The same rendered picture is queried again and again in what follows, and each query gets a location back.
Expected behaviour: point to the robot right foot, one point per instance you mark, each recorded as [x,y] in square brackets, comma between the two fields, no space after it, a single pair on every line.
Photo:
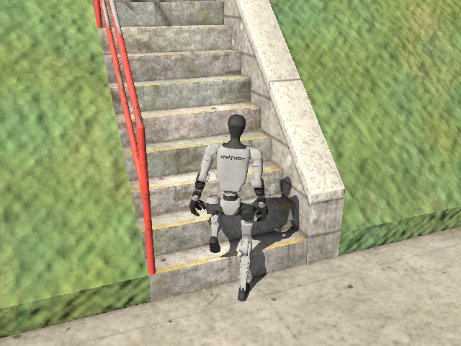
[243,294]

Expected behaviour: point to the right robot hand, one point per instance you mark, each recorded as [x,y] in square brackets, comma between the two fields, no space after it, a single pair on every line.
[263,211]

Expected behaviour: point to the right robot upper arm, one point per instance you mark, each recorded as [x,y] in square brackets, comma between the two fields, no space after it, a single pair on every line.
[257,167]

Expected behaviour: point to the left robot upper arm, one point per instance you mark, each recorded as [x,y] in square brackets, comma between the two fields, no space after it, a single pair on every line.
[207,160]

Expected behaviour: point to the robot left forearm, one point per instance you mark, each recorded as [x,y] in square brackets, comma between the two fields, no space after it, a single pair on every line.
[198,188]

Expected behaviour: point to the left robot hand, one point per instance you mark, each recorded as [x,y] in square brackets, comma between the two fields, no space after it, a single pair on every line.
[195,204]

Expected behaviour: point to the robot right forearm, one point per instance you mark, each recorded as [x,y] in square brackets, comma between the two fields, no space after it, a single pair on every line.
[260,195]

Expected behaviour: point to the robot left thigh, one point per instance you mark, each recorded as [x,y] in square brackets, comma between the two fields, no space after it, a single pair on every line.
[213,205]

